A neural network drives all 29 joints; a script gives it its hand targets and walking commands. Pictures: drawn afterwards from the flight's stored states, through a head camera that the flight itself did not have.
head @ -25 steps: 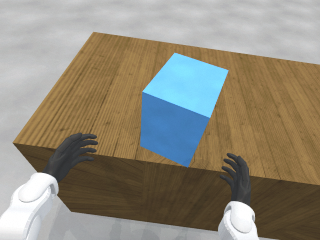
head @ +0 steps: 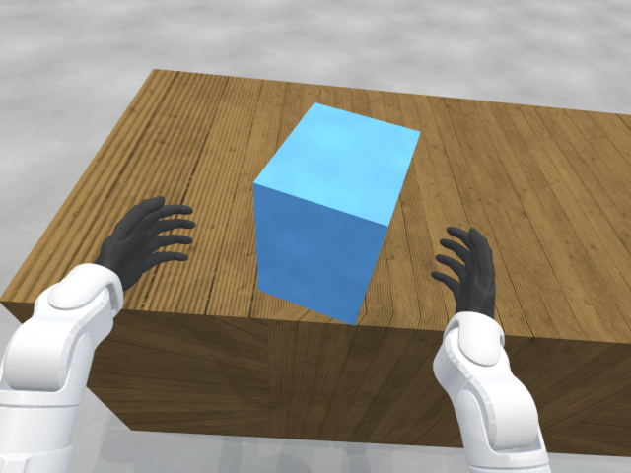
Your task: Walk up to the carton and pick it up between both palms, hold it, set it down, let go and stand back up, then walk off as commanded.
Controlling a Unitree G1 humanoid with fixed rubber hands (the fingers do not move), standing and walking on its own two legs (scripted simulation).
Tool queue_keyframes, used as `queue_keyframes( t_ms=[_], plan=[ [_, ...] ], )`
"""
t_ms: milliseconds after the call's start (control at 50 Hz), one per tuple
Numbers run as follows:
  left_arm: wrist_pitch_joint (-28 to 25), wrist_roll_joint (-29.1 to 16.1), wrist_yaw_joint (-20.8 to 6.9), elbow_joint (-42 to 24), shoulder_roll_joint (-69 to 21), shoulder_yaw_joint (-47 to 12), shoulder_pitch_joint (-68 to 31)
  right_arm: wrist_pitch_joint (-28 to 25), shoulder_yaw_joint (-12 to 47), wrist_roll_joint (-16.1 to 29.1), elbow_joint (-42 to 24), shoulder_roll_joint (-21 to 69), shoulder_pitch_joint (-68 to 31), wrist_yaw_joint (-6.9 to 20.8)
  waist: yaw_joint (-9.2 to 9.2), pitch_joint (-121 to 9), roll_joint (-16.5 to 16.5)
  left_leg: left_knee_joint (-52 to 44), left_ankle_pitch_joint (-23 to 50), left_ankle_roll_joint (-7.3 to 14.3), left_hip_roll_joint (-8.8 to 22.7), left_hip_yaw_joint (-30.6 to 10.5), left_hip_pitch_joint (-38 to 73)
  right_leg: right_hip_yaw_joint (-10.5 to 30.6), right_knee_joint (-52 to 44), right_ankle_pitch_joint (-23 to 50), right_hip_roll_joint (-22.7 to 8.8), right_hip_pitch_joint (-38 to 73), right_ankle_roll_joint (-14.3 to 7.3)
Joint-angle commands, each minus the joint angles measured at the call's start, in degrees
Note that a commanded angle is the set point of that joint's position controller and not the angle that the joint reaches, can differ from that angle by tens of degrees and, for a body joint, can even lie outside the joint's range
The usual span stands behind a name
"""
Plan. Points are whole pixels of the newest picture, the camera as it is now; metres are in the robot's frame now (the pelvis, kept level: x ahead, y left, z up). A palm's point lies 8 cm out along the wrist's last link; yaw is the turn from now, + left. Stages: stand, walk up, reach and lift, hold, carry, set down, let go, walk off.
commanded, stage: reach and lift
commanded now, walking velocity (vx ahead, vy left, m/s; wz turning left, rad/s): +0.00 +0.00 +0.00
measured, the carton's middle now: (334, 215) +0.47 -0.01 +0.06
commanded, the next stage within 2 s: none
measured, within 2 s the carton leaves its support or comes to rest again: neither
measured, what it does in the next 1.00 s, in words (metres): stands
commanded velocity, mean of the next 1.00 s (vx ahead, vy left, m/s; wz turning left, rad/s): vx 0.00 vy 0.00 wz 0.00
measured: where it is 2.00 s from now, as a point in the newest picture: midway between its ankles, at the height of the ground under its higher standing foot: outside the picture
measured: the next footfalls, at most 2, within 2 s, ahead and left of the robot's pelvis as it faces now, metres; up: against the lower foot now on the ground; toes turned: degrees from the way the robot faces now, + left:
none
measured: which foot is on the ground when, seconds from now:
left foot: down 0.00-1.00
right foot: down 0.00-1.00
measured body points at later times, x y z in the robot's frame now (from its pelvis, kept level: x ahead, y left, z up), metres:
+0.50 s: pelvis -0.01 +0.00 +0.00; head +0.00 +0.04 +0.45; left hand +0.41 +0.21 +0.18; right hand +0.34 -0.16 +0.19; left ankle +0.02 +0.08 -0.73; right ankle +0.00 -0.17 -0.73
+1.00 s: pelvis -0.01 +0.00 +0.00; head +0.00 +0.03 +0.45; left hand +0.47 +0.17 +0.21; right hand +0.38 -0.15 +0.22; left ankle +0.02 +0.08 -0.73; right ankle +0.00 -0.17 -0.73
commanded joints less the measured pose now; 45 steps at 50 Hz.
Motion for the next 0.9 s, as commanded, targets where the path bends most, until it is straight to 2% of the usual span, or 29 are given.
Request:
queue_keyframes(
  t_ms=[0, 20, 40, 60, 120, 180, 200, 220, 240, 260, 340, 360, 380, 400, 460, 500, 520, 580, 640, 680, 720, 740, 760, 780, 820, 840, 860, 880],
  plan=[
    [-1.48, -0.71, -0.20, -4.31, 15.88, 5.13, -30.40, 2.40, -4.72, 7.93, -10.55, -6.27, -26.94, -0.21, -3.78, -22.57, 12.34, -14.80, 16.51, -2.88, 2.94, 1.21, 6.84, -0.19, -7.07, 23.51, -0.90, 7.67, -2.69],
    [-1.39, -0.52, 0.02, -4.08, 15.94, 4.74, -31.88, 3.03, -5.06, 8.39, -9.38, -6.29, -27.91, -0.15, -3.99, -23.14, 13.31, -14.69, 16.60, -3.08, 2.98, 1.11, 6.66, -0.47, -6.88, 22.37, -0.78, 7.63, -2.86],
    [-1.30, -0.46, -0.08, -2.45, 16.44, 5.43, -33.41, 3.98, -5.49, 7.61, -8.05, -6.54, -30.19, -0.31, -3.68, -22.42, 12.10, -15.10, 14.67, -2.63, 3.00, 1.28, 6.39, -0.20, -7.13, 21.42, -0.96, 7.66, -2.92],
    [-1.31, -0.51, 0.21, -1.84, 16.31, 4.81, -34.58, 4.43, -5.46, 8.11, -6.82, -6.16, -31.36, -0.29, -3.65, -22.89, 12.80, -15.08, 14.99, -3.01, 3.24, 1.14, 6.28, -0.66, -6.86, 20.43, -0.61, 7.37, -3.12],
    [-1.59, -0.90, 0.37, 4.18, 16.49, 4.13, -40.59, 6.37, -7.16, 7.13, -2.39, -6.63, -37.94, -0.35, -5.16, -21.64, 12.05, -15.95, 9.08, -2.51, 3.37, 0.98, 3.18, -0.37, -6.98, 15.85, -1.08, 5.97, -3.56],
    [-1.81, -0.45, 0.44, 9.21, 15.71, 3.16, -45.12, 7.97, -8.22, 6.97, 3.35, -6.88, -42.47, -0.27, -6.14, -21.01, 13.21, -16.47, 6.14, -2.49, 3.73, 0.58, 1.29, -0.40, -7.19, 11.81, -1.07, 5.10, -4.29],
    [-2.06, -0.44, 0.46, 8.28, 15.65, 2.77, -43.85, 8.37, -7.24, 7.73, 4.43, -6.44, -40.83, -0.46, -6.32, -21.22, 13.79, -16.32, 8.27, -2.61, 3.82, 0.34, 2.53, -0.34, -6.97, 13.93, -1.15, 5.89, -4.44],
    [-2.16, -0.72, 0.55, 9.06, 15.10, 2.30, -46.49, 8.79, -8.30, 7.17, 6.71, -7.32, -43.17, -0.38, -7.09, -22.09, 14.71, -16.30, 7.80, -2.86, 3.96, 0.20, 2.82, -0.62, -7.14, 11.96, -0.94, 5.30, -4.67],
    [-2.32, -0.79, 0.54, 9.95, 15.42, 2.71, -47.62, 8.66, -8.09, 7.33, 7.04, -6.96, -44.83, -0.43, -6.79, -23.61, 12.98, -16.16, 7.67, -2.60, 3.86, 0.40, 2.22, -0.91, -6.83, 12.71, -0.82, 5.54, -4.53],
    [-2.49, -0.84, 0.34, 10.75, 15.06, 1.80, -47.64, 9.01, -7.77, 7.61, 8.59, -6.54, -44.18, -0.69, -7.00, -23.05, 13.42, -15.99, 8.57, -2.65, 3.85, 0.31, 2.92, -0.87, -6.58, 13.45, -0.79, 5.55, -4.23],
    [-2.92, -1.05, 1.12, 13.71, 15.61, 1.86, -54.94, 8.38, -9.28, 7.50, 10.20, -7.27, -52.55, -0.39, -8.28, -26.77, 13.33, -15.44, 10.41, -2.71, 3.87, 0.17, 2.06, -1.94, -6.29, 13.87, -0.33, 4.27, -4.52],
    [-3.55, -1.21, 1.29, 17.04, 15.13, 0.87, -58.18, 8.37, -9.19, 7.21, 12.17, -7.04, -56.08, -0.33, -8.54, -26.68, 13.94, -15.23, 8.68, -2.74, 3.77, 0.03, 0.36, -1.80, -6.00, 12.71, -0.64, 3.73, -4.60],
    [-3.46, -1.26, 1.51, 15.76, 15.07, 0.89, -55.99, 8.14, -8.34, 8.30, 11.21, -7.39, -53.98, -0.34, -8.53, -28.06, 13.84, -14.93, 10.82, -2.88, 3.64, 0.01, 1.82, -2.13, -5.50, 15.07, -0.36, 4.62, -4.17],
    [-3.18, -1.58, 1.50, 16.59, 14.69, 0.13, -57.08, 7.79, -8.51, 8.82, 10.78, -8.01, -56.27, -0.25, -8.37, -28.91, 13.35, -14.43, 13.21, -2.83, 3.82, -0.29, 2.63, -2.19, -5.62, 16.14, -0.06, 4.82, -4.06],
    [-2.95, -0.60, 1.43, 18.27, 13.06, 0.08, -56.52, 6.81, -7.95, 9.15, 14.07, -8.31, -55.85, -0.37, -9.02, -31.26, 14.13, -13.11, 19.43, -3.39, 3.21, -0.32, 6.05, -2.75, -5.18, 21.89, 0.18, 3.82, -3.66],
    [-2.63, 0.03, 1.13, 21.25, 13.07, 0.16, -58.72, 6.63, -8.05, 9.08, 16.06, -8.20, -57.46, -0.45, -9.40, -31.61, 13.15, -12.82, 20.37, -3.34, 2.89, -0.23, 5.55, -3.01, -5.27, 23.26, 0.42, 4.12, -3.41],
    [-2.30, 0.24, 1.04, 24.21, 12.69, -0.01, -59.37, 6.95, -7.72, 9.24, 17.16, -8.37, -58.33, -0.36, -9.39, -29.69, 13.03, -13.14, 18.99, -3.25, 2.57, -0.14, 4.46, -2.94, -5.69, 23.58, 0.29, 4.40, -3.27],
    [-3.63, 0.37, 1.05, 26.50, 13.76, 0.14, -63.78, 6.66, -6.76, 9.53, 18.29, -7.43, -62.63, -0.53, -8.87, -29.72, 11.72, -13.52, 15.90, -2.22, 2.19, -0.07, 2.81, -2.44, -5.53, 23.08, -0.15, 5.69, -3.15],
    [-5.27, -0.92, 1.69, 27.15, 13.79, -1.09, -67.42, 5.60, -7.07, 9.52, 17.96, -7.33, -65.02, -0.45, -10.10, -33.70, 12.03, -12.94, 16.63, -2.23, 2.07, -0.46, 2.50, -2.94, -4.65, 24.63, -0.11, 4.76, -3.11],
    [-6.05, -1.40, 2.17, 28.47, 13.36, -2.07, -69.61, 5.33, -7.18, 9.82, 19.03, -7.84, -67.70, -0.10, -10.22, -34.41, 12.66, -12.54, 16.31, -2.32, 1.94, -0.66, 2.51, -3.04, -4.43, 23.17, 0.22, 3.46, -3.16],
    [-6.82, -1.91, 2.28, 30.51, 14.16, -2.32, -71.92, 5.26, -6.71, 9.45, 20.88, -7.54, -69.48, 0.00, -9.99, -34.75, 11.34, -12.95, 15.45, -1.98, 2.17, -0.89, 2.33, -3.20, -4.50, 22.61, 0.05, 3.54, -2.86],
    [-7.33, -1.60, 2.37, 34.54, 13.30, -2.91, -72.17, 5.04, -6.73, 9.01, 23.52, -7.12, -70.10, 0.18, -11.13, -34.30, 11.01, -12.94, 14.12, -1.78, 1.96, -1.01, 1.20, -2.89, -4.60, 22.60, -0.25, 3.39, -2.96],
    [-7.95, -1.79, 2.61, 34.27, 13.77, -3.23, -74.94, 5.03, -7.39, 8.70, 24.33, -7.86, -72.25, 0.33, -11.23, -34.42, 11.65, -13.58, 13.20, -1.86, 2.22, -1.39, 1.63, -3.15, -4.72, 21.04, 0.09, 3.17, -3.14],
    [-8.22, -1.91, 2.76, 36.70, 13.95, -3.41, -75.60, 5.01, -7.41, 9.24, 26.00, -7.85, -73.53, 0.43, -10.84, -34.28, 11.70, -13.44, 12.63, -1.87, 2.18, -1.36, 0.99, -3.24, -4.93, 20.15, 0.10, 2.50, -3.22],
    [-9.51, -2.11, 2.85, 37.64, 13.39, -4.39, -77.07, 4.61, -7.87, 9.04, 29.42, -7.96, -74.10, 0.48, -11.96, -34.40, 12.16, -13.39, 12.11, -1.87, 2.38, -1.60, 2.00, -3.48, -5.05, 18.83, 0.29, 1.92, -3.53],
    [-10.16, -2.69, 2.98, 41.78, 12.11, -6.05, -78.52, 4.32, -8.97, 8.33, 32.52, -8.33, -75.21, 0.71, -13.16, -32.98, 12.69, -13.04, 10.94, -2.06, 2.27, -1.89, 1.00, -3.97, -5.07, 16.96, 0.32, 0.19, -4.00],
    [-10.72, -2.38, 3.01, 43.70, 11.40, -6.53, -77.42, 3.91, -8.42, 8.64, 34.03, -8.08, -75.54, 0.93, -12.91, -32.46, 12.00, -13.45, 10.69, -2.09, 2.40, -2.30, 1.83, -3.94, -5.54, 16.59, 0.66, -0.63, -3.90],
    [-11.47, -2.64, 3.17, 44.36, 11.02, -7.48, -80.33, 3.51, -9.55, 8.29, 35.29, -8.34, -77.43, 0.93, -13.85, -33.80, 13.00, -13.03, 10.69, -2.26, 2.43, -2.43, 1.92, -4.33, -5.50, 15.86, 0.72, -1.54, -4.28]
  ],
)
